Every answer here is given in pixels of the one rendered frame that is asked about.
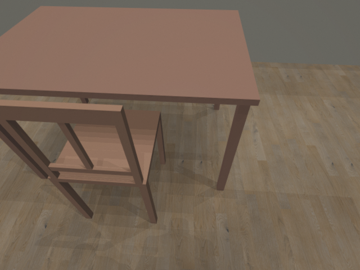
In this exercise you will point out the chair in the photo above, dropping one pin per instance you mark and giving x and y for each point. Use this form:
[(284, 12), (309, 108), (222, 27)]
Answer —
[(108, 146)]

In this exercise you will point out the table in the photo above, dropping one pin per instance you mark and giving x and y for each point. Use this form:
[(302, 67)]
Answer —
[(142, 54)]

